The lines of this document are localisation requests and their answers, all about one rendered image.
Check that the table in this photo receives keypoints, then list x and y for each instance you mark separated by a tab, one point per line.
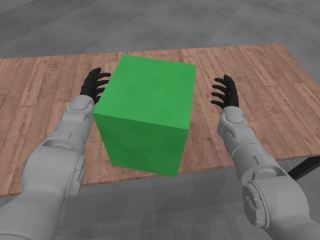
279	99

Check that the right robot hand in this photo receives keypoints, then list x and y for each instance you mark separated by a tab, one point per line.
230	98

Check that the robot left upper arm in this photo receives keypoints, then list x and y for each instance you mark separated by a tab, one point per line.
53	174

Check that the left robot hand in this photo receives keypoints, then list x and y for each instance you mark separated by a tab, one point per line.
90	87

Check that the carton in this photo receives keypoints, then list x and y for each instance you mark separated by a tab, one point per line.
143	114

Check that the robot left forearm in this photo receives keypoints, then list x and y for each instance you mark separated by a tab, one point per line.
72	131

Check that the robot right upper arm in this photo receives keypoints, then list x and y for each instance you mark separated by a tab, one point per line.
277	205

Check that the robot right forearm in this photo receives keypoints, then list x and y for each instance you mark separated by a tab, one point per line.
249	157

